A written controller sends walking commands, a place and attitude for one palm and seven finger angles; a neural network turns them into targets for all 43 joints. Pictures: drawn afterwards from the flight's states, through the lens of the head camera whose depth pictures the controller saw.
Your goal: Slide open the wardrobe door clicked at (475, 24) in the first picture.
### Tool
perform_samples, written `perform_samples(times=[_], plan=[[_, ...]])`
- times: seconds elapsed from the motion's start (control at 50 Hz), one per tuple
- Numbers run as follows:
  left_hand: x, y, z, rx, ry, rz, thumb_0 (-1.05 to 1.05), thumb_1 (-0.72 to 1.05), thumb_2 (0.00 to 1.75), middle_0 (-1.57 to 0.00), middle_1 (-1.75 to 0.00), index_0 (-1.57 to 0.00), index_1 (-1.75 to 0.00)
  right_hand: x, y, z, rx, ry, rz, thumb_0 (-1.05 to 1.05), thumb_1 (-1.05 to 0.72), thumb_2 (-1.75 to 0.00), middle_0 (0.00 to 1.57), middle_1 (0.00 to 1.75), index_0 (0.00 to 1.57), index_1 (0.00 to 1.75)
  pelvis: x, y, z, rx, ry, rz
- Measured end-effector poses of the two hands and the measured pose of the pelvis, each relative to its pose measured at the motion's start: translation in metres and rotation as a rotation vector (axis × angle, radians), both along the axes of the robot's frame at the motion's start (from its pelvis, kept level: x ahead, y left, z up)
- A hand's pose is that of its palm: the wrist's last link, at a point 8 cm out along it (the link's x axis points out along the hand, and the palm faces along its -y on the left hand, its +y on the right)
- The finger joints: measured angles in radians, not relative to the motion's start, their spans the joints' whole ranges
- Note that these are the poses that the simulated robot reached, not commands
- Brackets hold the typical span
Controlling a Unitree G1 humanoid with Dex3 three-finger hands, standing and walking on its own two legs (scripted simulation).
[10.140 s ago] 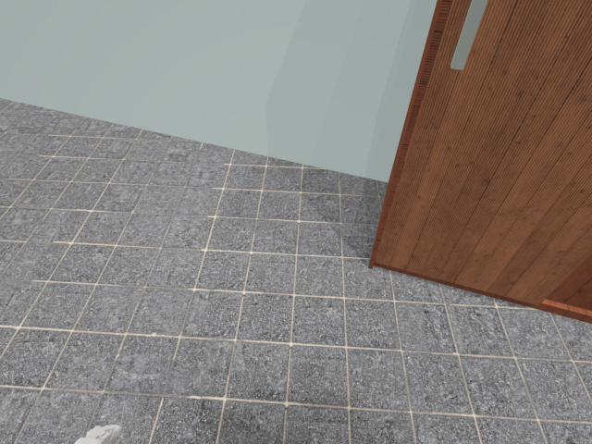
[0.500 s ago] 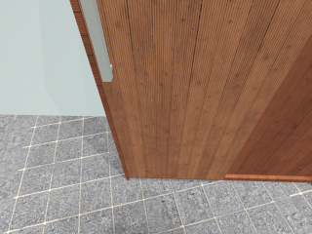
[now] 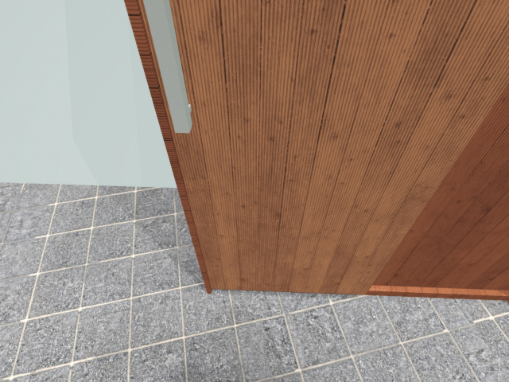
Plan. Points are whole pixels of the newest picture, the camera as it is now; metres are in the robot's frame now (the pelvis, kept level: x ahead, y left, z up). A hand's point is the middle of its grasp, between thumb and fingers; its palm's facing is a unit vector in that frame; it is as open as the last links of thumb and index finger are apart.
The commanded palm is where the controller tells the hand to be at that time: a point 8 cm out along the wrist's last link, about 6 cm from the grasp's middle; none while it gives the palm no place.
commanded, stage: shuffle to correct the standing spot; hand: left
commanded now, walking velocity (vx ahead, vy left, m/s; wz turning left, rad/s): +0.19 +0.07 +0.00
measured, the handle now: (172, 52) +0.54 +0.17 +0.25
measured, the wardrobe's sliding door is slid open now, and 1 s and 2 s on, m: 0.00 0.00 0.00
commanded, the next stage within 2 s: come to a stop and stand still in 0.14 s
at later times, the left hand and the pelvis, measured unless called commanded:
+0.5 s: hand out of the picture +0.11 +0.19 -0.17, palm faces +0.07 -0.96 -0.26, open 7.3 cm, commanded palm none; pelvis +0.08 +0.01 -0.01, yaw +2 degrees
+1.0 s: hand out of the picture +0.08 +0.18 -0.17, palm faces +0.01 -0.98 -0.21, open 7.3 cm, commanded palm none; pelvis +0.07 +0.01 +0.00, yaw +0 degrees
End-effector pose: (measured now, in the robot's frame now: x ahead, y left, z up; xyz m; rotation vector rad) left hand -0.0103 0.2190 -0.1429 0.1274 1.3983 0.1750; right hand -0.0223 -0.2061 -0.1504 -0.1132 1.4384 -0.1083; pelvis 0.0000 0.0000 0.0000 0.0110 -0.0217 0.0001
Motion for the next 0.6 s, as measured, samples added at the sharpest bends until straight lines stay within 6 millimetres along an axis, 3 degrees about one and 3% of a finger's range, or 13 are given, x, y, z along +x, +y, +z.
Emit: perform_samples(times=[0.22,0.38,0.48,0.54,0.6], plan=[[0.011,0.014,-0.015,-0.033,0.068,0.03,0.0,0.91,0.9,-0.2,-0.3,-0.2,-0.3,0.015,0.018,-0.001,-0.025,0.025,-0.027,0.0,-0.91,-0.9,0.2,0.3,0.2,0.3,0.039,0.02,-0.01,-0.001,0.018,-0.01],[0.087,0.02,-0.007,0.043,-0.029,-0.006,0.01,0.93,0.9,-0.2,-0.3,-0.2,-0.3,0.016,0.028,-0.012,0.035,0.132,-0.061,0.0,-0.91,-0.9,0.2,0.3,0.2,0.3,0.071,0.011,-0.015,0.011,0.018,0.004],[0.109,0.021,0.003,0.068,-0.083,0.007,0.01,0.93,0.9,-0.2,-0.3,-0.2,-0.3,0.058,0.021,-0.011,0.026,0.112,-0.042,0.0,-0.91,-0.9,0.2,0.3,0.2,0.3,0.081,0.01,-0.007,0.016,0.013,0.033],[0.11,0.023,0.001,0.064,-0.066,0.004,0.01,0.93,0.9,-0.2,-0.3,-0.2,-0.3,0.096,0.016,-0.008,0.002,0.024,-0.027,0.0,-0.91,-0.9,0.2,0.3,0.2,0.3,0.082,0.012,-0.005,0.02,0.013,0.026],[0.109,0.028,-0.008,0.042,-0.046,0.008,0.01,0.93,0.9,-0.2,-0.3,-0.2,-0.3,0.119,0.005,-0.008,-0.053,-0.038,-0.015,0.02,-0.94,-0.9,0.2,0.3,0.2,0.3,0.083,0.019,-0.01,0.007,0.002,0.017]])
